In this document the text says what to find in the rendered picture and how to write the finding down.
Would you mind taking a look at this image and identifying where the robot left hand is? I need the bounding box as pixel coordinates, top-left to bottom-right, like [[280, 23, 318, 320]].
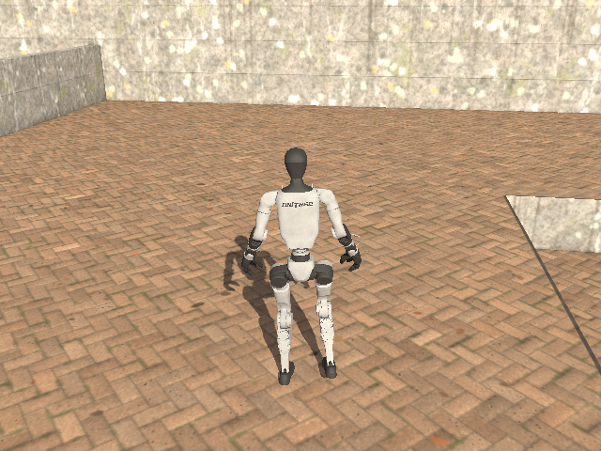
[[241, 256, 263, 275]]

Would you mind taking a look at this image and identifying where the robot left upper arm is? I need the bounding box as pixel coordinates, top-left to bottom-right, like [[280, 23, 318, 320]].
[[253, 190, 278, 241]]

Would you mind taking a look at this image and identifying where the robot right hand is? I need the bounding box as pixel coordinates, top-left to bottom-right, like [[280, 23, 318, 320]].
[[340, 249, 362, 272]]

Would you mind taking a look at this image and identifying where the right robot forearm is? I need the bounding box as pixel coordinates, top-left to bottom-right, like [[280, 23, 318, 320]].
[[338, 224, 358, 257]]

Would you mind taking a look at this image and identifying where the left robot forearm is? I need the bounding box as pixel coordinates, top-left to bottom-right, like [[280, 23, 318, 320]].
[[244, 227, 262, 260]]

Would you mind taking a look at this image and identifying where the humanoid robot head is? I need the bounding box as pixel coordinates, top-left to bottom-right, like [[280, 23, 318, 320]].
[[281, 148, 314, 193]]

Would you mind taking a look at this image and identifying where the robot left shin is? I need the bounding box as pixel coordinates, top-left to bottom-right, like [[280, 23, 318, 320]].
[[276, 312, 292, 373]]

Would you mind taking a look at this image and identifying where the robot right upper arm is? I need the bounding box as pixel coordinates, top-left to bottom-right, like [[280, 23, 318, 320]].
[[316, 188, 347, 239]]

